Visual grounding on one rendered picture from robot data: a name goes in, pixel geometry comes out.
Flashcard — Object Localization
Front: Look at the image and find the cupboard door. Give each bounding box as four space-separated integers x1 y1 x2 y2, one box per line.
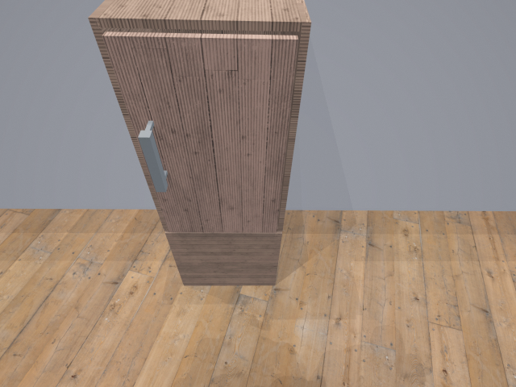
102 31 298 233

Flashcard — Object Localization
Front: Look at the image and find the handle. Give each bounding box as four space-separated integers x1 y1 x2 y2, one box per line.
138 121 168 192

